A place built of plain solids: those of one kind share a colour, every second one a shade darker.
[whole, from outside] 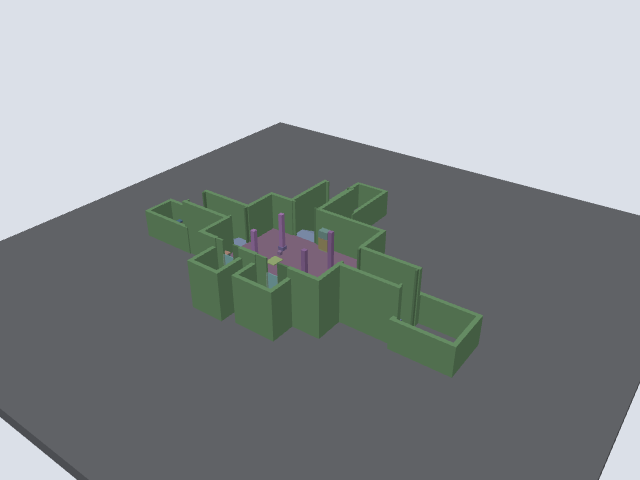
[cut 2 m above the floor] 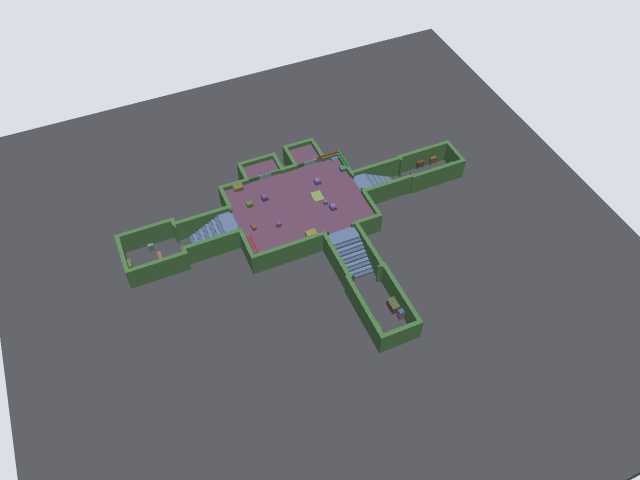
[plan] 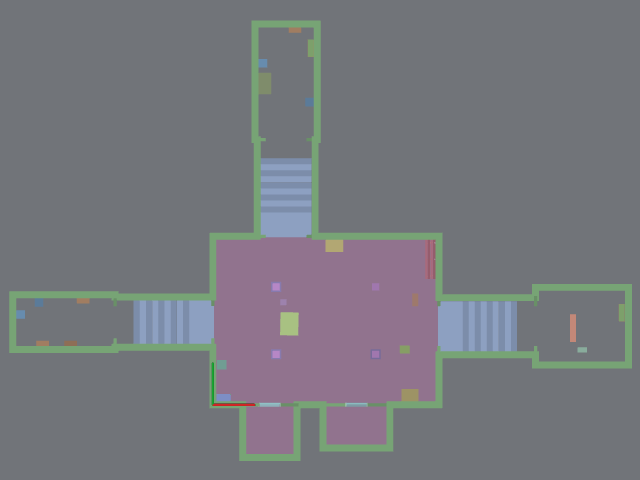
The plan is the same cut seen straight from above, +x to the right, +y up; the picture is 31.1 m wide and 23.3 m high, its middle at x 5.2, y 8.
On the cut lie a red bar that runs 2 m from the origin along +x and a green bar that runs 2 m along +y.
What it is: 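A pedestrian concourse under a road junction, its hall raised by a flight over the passages that come to it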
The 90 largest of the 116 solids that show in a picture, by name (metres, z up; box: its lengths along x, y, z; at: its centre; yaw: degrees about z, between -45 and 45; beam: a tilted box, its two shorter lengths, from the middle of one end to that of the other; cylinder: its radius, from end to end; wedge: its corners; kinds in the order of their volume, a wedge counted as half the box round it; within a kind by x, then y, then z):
{
 "wall_1": {"box": [0.34, 3.0, 2.55], "at": [-9.71, 4.01, 1.23]},
 "wall_2": {"box": [5.3, 0.34, 2.55], "at": [-7.23, 2.68, 1.23]},
 "wall_3": {"box": [5.3, 0.34, 2.55], "at": [-7.23, 5.34, 1.23]},
 "wall_4": {"box": [0.16, 0.52, 4.89], "at": [-4.75, 2.98, 2.4]},
 "wall_5": {"box": [0.16, 0.52, 4.89], "at": [-4.75, 5.05, 2.4]},
 "wall_6": {"box": [5.08, 0.34, 4.89], "at": [-2.37, 2.79, 2.4]},
 "wall_7": {"box": [5.08, 0.34, 4.89], "at": [-2.37, 5.23, 2.4]},
 "wall_8": {"box": [0.34, 3.13, 4.89], "at": [0.0, 1.4, 2.4]},
 "wall_9": {"box": [0.16, 0.52, 4.89], "at": [0.0, 2.98, 2.4]},
 "wall_10": {"box": [0.16, 0.52, 4.89], "at": [0.0, 5.05, 2.4]},
 "wall_11": {"box": [0.34, 3.28, 4.89], "at": [0.0, 6.71, 2.4]},
 "wall_12": {"box": [1.78, 0.34, 4.89], "at": [0.72, 0.0, 2.4]},
 "wall_13": {"box": [2.49, 0.34, 4.89], "at": [1.08, 8.18, 2.4]},
 "wall_14": {"box": [0.34, 2.9, 4.15], "at": [1.45, -1.28, 2.02]},
 "wall_15": {"box": [0.9, 0.16, 4.89], "at": [1.82, 0.0, 2.4]},
 "wall_16": {"box": [0.34, 5.95, 2.55], "at": [2.05, 15.68, 1.23]},
 "wall_17": {"box": [0.34, 5.03, 4.89], "at": [2.15, 10.53, 2.4]},
 "wall_18": {"box": [0.5, 0.16, 4.89], "at": [2.32, 8.18, 2.4]},
 "wall_19": {"box": [0.5, 0.16, 4.89], "at": [2.32, 12.87, 2.4]},
 "wall_20": {"box": [2.97, 0.34, 4.15], "at": [2.77, -2.56, 2.02]},
 "wall_21": {"box": [3.36, 0.34, 2.55], "at": [3.56, 18.48, 1.23]},
 "wall_22": {"box": [0.9, 0.16, 4.89], "at": [3.71, 0.0, 2.4]},
 "wall_23": {"box": [0.34, 2.9, 4.15], "at": [4.08, -1.28, 2.02]},
 "wall_24": {"box": [1.6, 0.34, 4.89], "at": [4.72, 0.0, 2.4]},
 "wall_25": {"box": [0.5, 0.16, 4.89], "at": [4.79, 8.18, 2.4]},
 "wall_26": {"box": [0.34, 5.03, 4.89], "at": [4.96, 10.53, 2.4]},
 "wall_27": {"box": [0.34, 5.95, 2.55], "at": [5.07, 15.68, 1.23]},
 "wall_28": {"box": [0.34, 2.43, 4.15], "at": [5.35, -1.05, 2.02]},
 "wall_29": {"box": [1.2, 0.16, 4.89], "at": [5.87, 0.0, 2.4]},
 "wall_30": {"box": [3.58, 0.34, 4.15], "at": [6.97, -2.1, 2.02]},
 "wall_31": {"box": [6.34, 0.34, 4.89], "at": [7.97, 8.18, 2.4]},
 "wall_32": {"box": [1.2, 0.16, 4.89], "at": [8.07, 0.0, 2.4]},
 "wall_33": {"box": [0.34, 2.43, 4.15], "at": [8.59, -1.05, 2.02]},
 "wall_34": {"box": [2.72, 0.34, 4.89], "at": [9.78, 0.0, 2.4]},
 "wall_35": {"box": [0.34, 2.77, 4.89], "at": [10.97, 1.22, 2.4]},
 "wall_36": {"box": [0.16, 0.5, 4.89], "at": [10.97, 5.03, 2.4]},
 "wall_37": {"box": [0.34, 3.31, 4.89], "at": [10.97, 6.69, 2.4]},
 "wall_38": {"box": [5.03, 0.34, 4.89], "at": [13.32, 2.43, 2.4]},
 "wall_39": {"box": [5.03, 0.34, 4.89], "at": [13.32, 5.2, 2.4]},
 "wall_40": {"box": [0.34, 0.84, 2.55], "at": [15.66, 2.18, 1.23]},
 "wall_41": {"box": [0.16, 0.5, 4.89], "at": [15.66, 2.6, 2.4]},
 "wall_42": {"box": [0.16, 0.5, 4.89], "at": [15.66, 5.03, 2.4]},
 "wall_43": {"box": [0.34, 0.84, 2.55], "at": [15.66, 5.45, 1.23]},
 "wall_44": {"box": [4.84, 0.34, 2.55], "at": [17.92, 1.93, 1.23]},
 "wall_45": {"box": [4.84, 0.34, 2.55], "at": [17.92, 5.7, 1.23]},
 "wall_46": {"box": [0.34, 4.11, 2.55], "at": [20.17, 3.82, 1.23]},
 "ground_1": {"box": [2.7, 2.71, 0.5], "at": [2.77, -1.23, 1.35]},
 "ground_2": {"box": [11.03, 8.24, 0.5], "at": [5.49, 4.09, 1.35]},
 "ground_3": {"box": [3.3, 2.25, 0.5], "at": [6.97, -1.0, 1.35]},
 "down_1": {"box": [0.3, 2.1, 0.21], "at": [-3.7, 4.01, 0.05]},
 "down_2": {"box": [0.3, 2.1, 0.37], "at": [-3.4, 4.01, 0.13]},
 "down_3": {"box": [0.3, 2.1, 0.53], "at": [-3.1, 4.01, 0.21]},
 "down_4": {"box": [0.3, 2.1, 0.69], "at": [-2.8, 4.01, 0.29]},
 "down_5": {"box": [0.3, 2.1, 0.85], "at": [-2.5, 4.01, 0.37]},
 "down_6": {"box": [0.3, 2.1, 1.01], "at": [-2.2, 4.01, 0.45]},
 "down_7": {"box": [0.3, 2.1, 1.17], "at": [-1.9, 4.01, 0.53]},
 "down_8": {"box": [0.3, 2.1, 1.33], "at": [-1.6, 4.01, 0.61]},
 "down_9": {"box": [0.3, 2.1, 1.49], "at": [-1.3, 4.01, 0.69]},
 "down_10": {"box": [1.2, 2.1, 1.65], "at": [-0.55, 4.01, 0.77]},
 "down_11": {"box": [2.47, 1.2, 1.65], "at": [3.56, 8.73, 0.77]},
 "down_12": {"box": [2.47, 0.29, 1.49], "at": [3.56, 9.48, 0.69]},
 "down_13": {"box": [2.47, 0.29, 1.33], "at": [3.56, 9.77, 0.61]},
 "down_14": {"box": [2.47, 0.29, 1.17], "at": [3.56, 10.06, 0.53]},
 "down_15": {"box": [2.47, 0.29, 1.01], "at": [3.56, 10.36, 0.45]},
 "down_16": {"box": [2.47, 0.29, 0.85], "at": [3.56, 10.65, 0.37]},
 "down_17": {"box": [2.47, 0.29, 0.69], "at": [3.56, 10.94, 0.29]},
 "down_18": {"box": [2.47, 0.29, 0.53], "at": [3.56, 11.24, 0.21]},
 "down_19": {"box": [2.47, 0.29, 0.37], "at": [3.56, 11.53, 0.13]},
 "down_20": {"box": [2.47, 0.29, 0.21], "at": [3.56, 11.82, 0.05]},
 "down_21": {"box": [1.2, 2.43, 1.65], "at": [11.52, 3.82, 0.77]},
 "down_22": {"box": [0.29, 2.43, 1.49], "at": [12.27, 3.82, 0.69]},
 "down_23": {"box": [0.29, 2.43, 1.33], "at": [12.56, 3.82, 0.61]},
 "down_24": {"box": [0.29, 2.43, 1.17], "at": [12.86, 3.82, 0.53]},
 "down_25": {"box": [0.29, 2.43, 1.01], "at": [13.15, 3.82, 0.45]},
 "down_26": {"box": [0.29, 2.43, 0.85], "at": [13.44, 3.82, 0.37]},
 "down_27": {"box": [0.29, 2.43, 0.69], "at": [13.74, 3.82, 0.29]},
 "down_28": {"box": [0.29, 2.43, 0.53], "at": [14.03, 3.82, 0.21]},
 "down_29": {"box": [0.29, 2.43, 0.37], "at": [14.32, 3.82, 0.13]},
 "down_30": {"box": [0.29, 2.43, 0.21], "at": [14.62, 3.82, 0.05]},
 "hall_column_1": {"box": [0.35, 0.35, 3.3], "at": [3.07, 2.45, 3.2]},
 "hall_column_2": {"box": [0.35, 0.35, 3.3], "at": [3.07, 5.73, 3.2]},
 "hall_column_3": {"box": [0.35, 0.35, 3.3], "at": [7.9, 2.45, 3.2]},
 "hall_column_4": {"box": [0.35, 0.35, 3.3], "at": [7.9, 5.73, 3.2]},
 "hall_machine_body_1": {"box": [0.86, 0.6, 1.02], "at": [5.9, 7.71, 2.21]},
 "hall_machine_body_2": {"box": [0.83, 0.6, 1.02], "at": [9.57, 0.47, 2.21]},
 "cabinet_arm_body_1": {"box": [0.27, 0.83, 1.28], "at": [4.75, 17.31, 0.76]},
 "cabinet_arm_body_2": {"box": [0.27, 0.83, 1.28], "at": [19.85, 4.47, 0.76]},
 "gritbin_arm_body_1": {"box": [0.59, 1.02, 0.67], "at": [2.53, 15.6, 0.28]},
 "hall_machine_head_1": {"box": [0.86, 0.6, 0.64], "at": [5.9, 7.71, 3.08]},
 "scaleplate_1": {"box": [0.89, 1.13, 0.12], "at": [3.71, 3.93, 1.61], "yaw": -1.2}
}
